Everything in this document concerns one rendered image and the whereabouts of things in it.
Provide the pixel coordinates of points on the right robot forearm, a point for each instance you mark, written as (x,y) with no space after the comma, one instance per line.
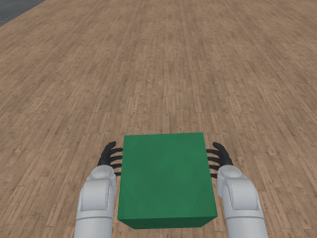
(241,202)

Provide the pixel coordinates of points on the left robot forearm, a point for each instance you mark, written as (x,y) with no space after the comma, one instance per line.
(95,209)

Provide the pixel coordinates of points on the robot left hand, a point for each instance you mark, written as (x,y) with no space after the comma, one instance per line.
(106,158)

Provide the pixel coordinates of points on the carton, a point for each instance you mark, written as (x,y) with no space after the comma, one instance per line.
(165,182)

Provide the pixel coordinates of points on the robot right hand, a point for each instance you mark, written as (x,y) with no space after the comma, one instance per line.
(223,160)

